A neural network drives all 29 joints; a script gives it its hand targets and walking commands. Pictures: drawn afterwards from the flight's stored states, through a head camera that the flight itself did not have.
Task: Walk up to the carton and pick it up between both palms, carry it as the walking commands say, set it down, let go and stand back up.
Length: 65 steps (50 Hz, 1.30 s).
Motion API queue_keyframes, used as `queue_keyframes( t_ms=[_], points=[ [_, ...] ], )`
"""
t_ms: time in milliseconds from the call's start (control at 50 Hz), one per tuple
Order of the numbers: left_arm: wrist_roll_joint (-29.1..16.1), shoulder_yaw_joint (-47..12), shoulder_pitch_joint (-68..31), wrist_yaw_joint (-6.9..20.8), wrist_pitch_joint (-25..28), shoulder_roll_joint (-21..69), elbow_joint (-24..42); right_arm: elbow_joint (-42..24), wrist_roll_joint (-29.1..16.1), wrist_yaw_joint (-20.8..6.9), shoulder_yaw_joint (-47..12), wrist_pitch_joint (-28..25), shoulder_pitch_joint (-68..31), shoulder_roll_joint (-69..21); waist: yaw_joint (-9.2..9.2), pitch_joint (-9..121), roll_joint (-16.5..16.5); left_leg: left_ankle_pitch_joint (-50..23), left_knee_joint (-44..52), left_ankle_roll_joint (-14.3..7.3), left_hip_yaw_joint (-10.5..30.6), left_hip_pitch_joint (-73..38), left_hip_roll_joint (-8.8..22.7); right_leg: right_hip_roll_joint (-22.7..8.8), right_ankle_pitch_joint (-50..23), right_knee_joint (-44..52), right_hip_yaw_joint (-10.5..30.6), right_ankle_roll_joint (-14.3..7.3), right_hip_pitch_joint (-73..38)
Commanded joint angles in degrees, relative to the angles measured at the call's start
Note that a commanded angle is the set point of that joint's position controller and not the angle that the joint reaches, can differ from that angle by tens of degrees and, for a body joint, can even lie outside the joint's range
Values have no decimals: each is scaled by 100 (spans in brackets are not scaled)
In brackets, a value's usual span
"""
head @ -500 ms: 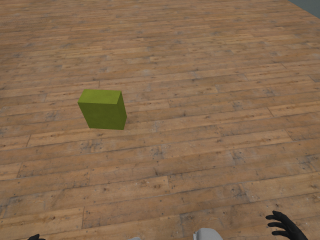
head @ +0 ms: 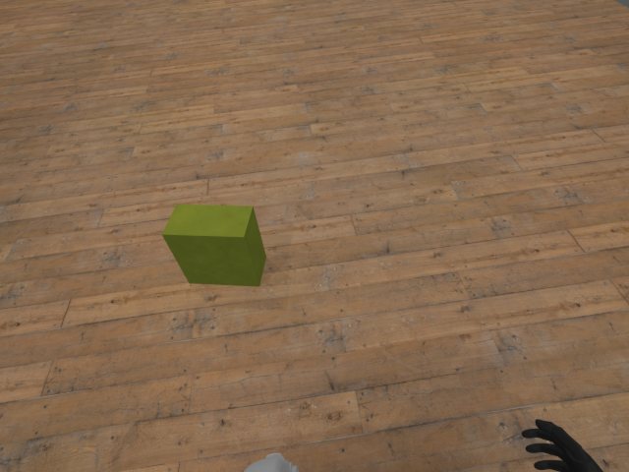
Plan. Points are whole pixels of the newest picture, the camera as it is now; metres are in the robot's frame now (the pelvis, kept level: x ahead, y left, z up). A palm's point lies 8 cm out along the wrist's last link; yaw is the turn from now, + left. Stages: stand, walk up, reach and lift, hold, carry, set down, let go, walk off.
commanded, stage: walk up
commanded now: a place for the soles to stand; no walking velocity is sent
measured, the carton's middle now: (219, 246) +0.97 +0.39 -0.59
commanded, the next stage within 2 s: none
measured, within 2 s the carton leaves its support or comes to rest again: neither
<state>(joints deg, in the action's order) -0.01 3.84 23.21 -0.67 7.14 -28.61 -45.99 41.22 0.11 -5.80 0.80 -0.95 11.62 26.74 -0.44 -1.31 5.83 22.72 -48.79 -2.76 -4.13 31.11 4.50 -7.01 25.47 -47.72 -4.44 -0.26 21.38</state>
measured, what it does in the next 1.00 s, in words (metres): walks ahead: right foot, then left foot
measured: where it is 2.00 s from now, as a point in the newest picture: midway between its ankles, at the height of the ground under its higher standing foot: (282, 410)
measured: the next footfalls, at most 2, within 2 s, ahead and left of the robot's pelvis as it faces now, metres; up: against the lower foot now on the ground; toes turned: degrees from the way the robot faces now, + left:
right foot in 0.34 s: +0.22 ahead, -0.14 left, +0.00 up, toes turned -9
left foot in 0.70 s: +0.31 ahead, +0.17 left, +0.00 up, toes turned +5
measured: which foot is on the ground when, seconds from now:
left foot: down 0.00-0.36, up 0.38-0.68, down 0.70-0.96, up 0.98-1.00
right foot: up 0.00-0.32, down 0.34-0.68, up 0.70-0.94, down 0.96-1.00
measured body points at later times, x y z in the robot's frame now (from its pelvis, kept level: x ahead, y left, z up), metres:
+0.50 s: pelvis +0.13 +0.00 +0.00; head +0.15 -0.04 +0.45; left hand +0.18 +0.35 -0.05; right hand +0.25 -0.31 -0.11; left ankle +0.17 +0.12 -0.65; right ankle +0.18 -0.13 -0.70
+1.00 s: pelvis +0.24 +0.05 -0.01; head +0.26 +0.03 +0.44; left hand +0.33 +0.41 -0.07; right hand +0.33 -0.27 -0.12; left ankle +0.27 +0.16 -0.69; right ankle +0.29 -0.08 -0.70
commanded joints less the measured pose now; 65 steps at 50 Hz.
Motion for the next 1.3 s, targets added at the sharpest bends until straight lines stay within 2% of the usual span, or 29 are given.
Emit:
queue_keyframes(
  t_ms=[0,20,60,120,220,300,320,340,360,380,480,600,640,660,680,700,720,740,800,900,940,960,980,1060,1160,1200,1220,1240,1280],
  points=[
    [-17,131,-814,-135,-77,-711,575,29,174,243,1056,-223,1318,2179,-885,76,1401,2476,3968,-149,4435,-2310,1513,733,675,-3005,566,-281,3379],
    [-58,249,-644,-159,-120,-1192,358,-145,68,258,1056,-231,779,2153,-573,13,146,2568,3921,-171,4519,-1951,1698,496,166,-2979,1006,-269,3089],
    [-36,340,-293,-117,-157,-1372,61,-255,104,323,914,-210,544,1647,-271,-150,-402,1684,3333,-360,3300,-2032,1304,117,-518,-2552,517,-183,2932],
    [-51,340,-303,-77,-156,-1100,-23,-184,158,294,767,-207,635,1354,-314,-153,321,282,2985,-386,2074,-1694,928,121,-436,-1349,338,-92,2099],
    [-50,286,-568,-98,-68,-967,54,-234,212,231,801,-66,625,1478,-535,-36,902,181,2652,-877,1803,-1984,916,276,-164,-84,-119,-59,1813],
    [-4,318,153,-188,134,-898,-203,-392,154,170,686,24,165,1249,2,529,278,-145,1370,-859,1018,-880,707,579,-1092,1350,-323,-303,-313],
    [76,462,830,-263,178,-1254,-321,-608,112,162,572,-2,-89,995,499,779,-304,-817,32,-536,652,220,481,418,-979,1470,257,-487,-1706],
    [165,694,1560,-346,226,-1952,-427,-812,63,155,445,-72,-281,582,930,965,-2003,-945,-1747,-69,39,1482,-100,-955,-158,2060,2353,-888,-2790],
    [60,735,1510,-372,203,-2329,-297,-884,67,171,424,-39,-413,772,831,857,-1602,762,-2353,140,530,2529,-460,-2086,45,2834,4485,-1460,-2912],
    [-52,658,1034,-350,177,-2149,-234,-777,129,209,506,28,-610,1142,621,482,-722,561,-2549,143,1029,2511,6,-2126,93,2756,4069,-1621,-2480],
    [34,549,526,-325,157,-1757,44,-385,180,67,609,77,-185,983,304,423,-1268,-1,-1678,262,589,1576,395,-1417,-1324,2150,1842,-1436,-1254],
    [126,625,-472,-300,59,-2074,368,-329,231,-81,832,123,76,1245,-122,-32,-1811,143,-422,256,502,94,568,-1531,1630,2208,1562,-1407,532],
    [217,518,-870,-269,-30,-1864,280,238,236,-23,908,109,1155,1078,-733,288,-1034,-54,260,270,-56,-1841,101,-965,1338,1016,582,-1054,1424],
    [236,344,-643,-273,-105,-1323,269,520,296,78,1016,69,1828,1277,-897,485,-3,459,865,194,96,-2775,-204,-552,1065,-609,96,-841,2045],
    [150,145,-762,-217,-114,-667,387,496,394,187,1126,22,2133,1746,-1115,-167,1366,2039,2351,-147,2306,-2646,599,405,692,-2742,-187,-511,3258],
    [26,133,-915,-274,-129,-695,537,28,333,261,1025,-33,1235,1971,-781,-693,1277,2829,3778,-526,4084,-1531,1405,595,530,-3286,374,-346,3624],
    [-8,220,-806,-286,-151,-1123,500,-278,252,235,1082,-60,675,2261,-603,-515,617,3022,3969,-840,4555,-1367,1793,387,390,-3230,658,-307,3411],
    [-50,348,-402,-274,-147,-1428,246,-291,236,252,998,-40,446,2033,-288,-378,181,2740,3535,-864,3922,-1465,1580,242,103,-2926,522,-214,2973],
    [-1,381,-142,-218,-123,-1348,-107,-329,269,271,802,-5,589,1464,-290,-375,436,1518,2921,-630,2383,-1120,960,135,218,-1544,-16,-121,2144],
    [-32,370,241,-288,45,-1016,-249,-428,258,161,782,153,281,1417,-71,222,472,-18,1586,-907,1654,-834,830,528,-191,903,-335,-258,309],
    [150,662,1641,-450,111,-1702,-584,-801,209,159,578,130,-225,834,831,925,-1016,-124,-974,-302,524,1488,207,-278,244,1680,1335,-694,-2568],
    [210,749,1793,-528,142,-2369,-534,-1042,172,153,451,96,-507,608,945,589,-2138,751,-2131,110,178,3099,-336,-1952,608,2601,3959,-1506,-2918],
    [68,741,1259,-530,124,-2458,-282,-1003,248,188,519,160,-874,1104,810,331,-1024,824,-2476,189,1071,3117,187,-2470,205,2621,4321,-1949,-2465],
    [127,623,435,-556,96,-2038,26,-582,224,86,644,188,-258,1085,207,488,-1082,804,-1905,219,786,1645,478,-1649,-1319,1737,2085,-1479,-1131],
    [205,611,-408,-471,16,-2174,195,-371,226,-19,836,184,352,1122,-363,414,-1572,426,-375,209,408,-460,343,-1413,507,1344,1287,-1278,562],
    [231,372,-514,-436,-104,-1509,195,201,335,116,943,118,1476,1131,-854,461,-106,413,760,219,-46,-2092,-244,-775,-120,-732,32,-878,1615],
    [148,118,-602,-387,-138,-808,334,262,418,233,1034,77,1962,1623,-1157,36,1548,1571,2118,-43,2213,-2352,510,135,395,-2876,-355,-478,3162],
    [67,97,-764,-449,-188,-812,454,-123,342,295,1074,26,1271,2066,-947,-360,1601,2142,3616,-241,4059,-1551,1358,476,784,-3250,258,-295,3644],
    [-26,287,-257,-425,-214,-1328,119,-422,229,333,974,23,516,1970,-337,-367,85,1171,3240,-517,3769,-1532,1508,162,135,-3236,414,-220,3286]
  ],
)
